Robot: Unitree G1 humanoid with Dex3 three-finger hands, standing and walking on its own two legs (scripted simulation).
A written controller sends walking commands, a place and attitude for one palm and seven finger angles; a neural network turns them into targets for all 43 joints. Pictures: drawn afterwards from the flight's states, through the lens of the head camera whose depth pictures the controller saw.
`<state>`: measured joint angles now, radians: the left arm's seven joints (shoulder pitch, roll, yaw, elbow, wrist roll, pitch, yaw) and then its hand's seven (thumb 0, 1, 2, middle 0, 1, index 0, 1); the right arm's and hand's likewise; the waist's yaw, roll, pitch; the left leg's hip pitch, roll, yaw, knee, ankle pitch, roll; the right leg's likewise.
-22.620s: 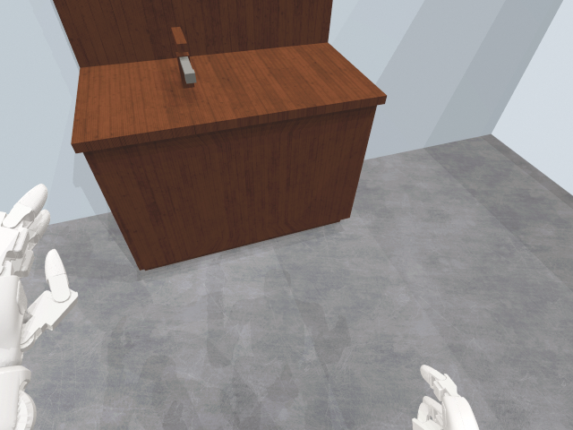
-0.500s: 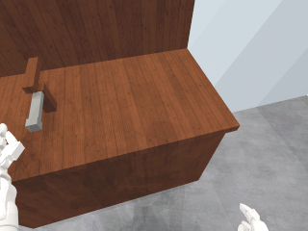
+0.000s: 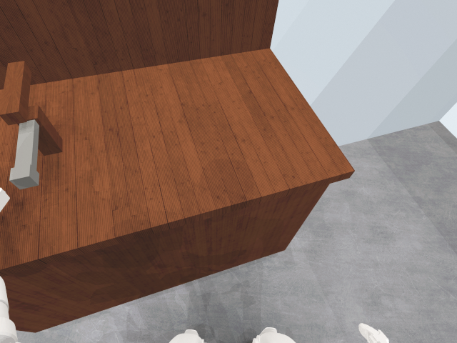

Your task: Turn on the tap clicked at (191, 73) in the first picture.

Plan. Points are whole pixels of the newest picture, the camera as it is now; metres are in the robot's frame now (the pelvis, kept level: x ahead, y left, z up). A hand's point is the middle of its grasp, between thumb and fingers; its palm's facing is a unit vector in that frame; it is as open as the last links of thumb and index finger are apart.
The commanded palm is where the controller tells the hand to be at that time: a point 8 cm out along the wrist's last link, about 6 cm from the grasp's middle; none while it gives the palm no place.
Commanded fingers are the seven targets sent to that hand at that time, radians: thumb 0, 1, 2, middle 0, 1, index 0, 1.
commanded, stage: reach beside the lever's end, fingers flat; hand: left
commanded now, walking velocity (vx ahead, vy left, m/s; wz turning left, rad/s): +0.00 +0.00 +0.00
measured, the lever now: (25, 176) +0.35 +0.35 +0.07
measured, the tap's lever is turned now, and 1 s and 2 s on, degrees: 0 2 22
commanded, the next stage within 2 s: push the lever round in 0.28 s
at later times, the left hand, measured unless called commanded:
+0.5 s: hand (6, 200) +0.31 +0.37 +0.07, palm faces +0.58 -0.81 -0.11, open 7.8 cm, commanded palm +0.27 +0.39 +0.07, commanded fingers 0.00 0.90 0.90 -0.15 -0.15 -0.15 -0.15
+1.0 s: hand (26, 197) +0.32 +0.34 +0.07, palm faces +0.58 -0.81 -0.10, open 7.8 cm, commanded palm +0.27 +0.36 +0.07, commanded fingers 0.00 0.90 0.90 -0.15 -0.15 -0.15 -0.15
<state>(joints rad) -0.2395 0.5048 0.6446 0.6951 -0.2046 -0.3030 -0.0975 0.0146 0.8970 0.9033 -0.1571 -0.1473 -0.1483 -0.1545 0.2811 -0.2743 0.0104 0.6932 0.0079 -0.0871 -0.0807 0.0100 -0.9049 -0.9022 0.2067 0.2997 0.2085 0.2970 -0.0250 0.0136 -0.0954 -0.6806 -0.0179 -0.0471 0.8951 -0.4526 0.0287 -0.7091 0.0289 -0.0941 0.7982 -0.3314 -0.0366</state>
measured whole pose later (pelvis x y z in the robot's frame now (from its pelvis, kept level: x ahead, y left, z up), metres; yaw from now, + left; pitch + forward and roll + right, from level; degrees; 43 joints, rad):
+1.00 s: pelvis +0.00 -0.01 +0.00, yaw +0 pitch +12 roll -2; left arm -0.15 0.38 0.55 0.54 -0.20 -0.30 0.01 0.02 0.91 0.91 -0.16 -0.15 -0.15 -0.15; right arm 0.26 -0.26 0.00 0.70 0.01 -0.07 -0.08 0.01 -0.91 -0.90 0.21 0.30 0.21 0.30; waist -0.01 0.02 -0.10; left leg -0.62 -0.01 -0.05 0.86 -0.45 0.02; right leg -0.66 0.03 -0.09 0.78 -0.34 -0.05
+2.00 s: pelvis +0.00 -0.01 +0.01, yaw +1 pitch +11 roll -1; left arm -0.24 0.18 0.38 0.51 -0.05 -0.29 0.46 0.01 0.94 0.93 -0.16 -0.15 -0.15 -0.15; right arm 0.22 -0.23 0.00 0.72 -0.02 -0.04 -0.06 0.01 -0.91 -0.90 0.21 0.30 0.21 0.30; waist -0.02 0.03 -0.12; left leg -0.60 -0.03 -0.06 0.85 -0.43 0.01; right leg -0.64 0.02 -0.10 0.78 -0.33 -0.05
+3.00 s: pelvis -0.01 -0.02 +0.00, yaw +1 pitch +14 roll -1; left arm -0.60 0.12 0.43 0.86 0.10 -0.28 0.83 -0.01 0.93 0.93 -0.16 -0.15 -0.15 -0.15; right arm 0.23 -0.21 -0.03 0.78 -0.09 -0.01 0.00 0.01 -0.91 -0.90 0.20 0.30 0.21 0.30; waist -0.07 0.02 -0.15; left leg -0.68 -0.02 -0.06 0.87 -0.43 0.00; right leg -0.72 0.03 -0.11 0.81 -0.33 -0.06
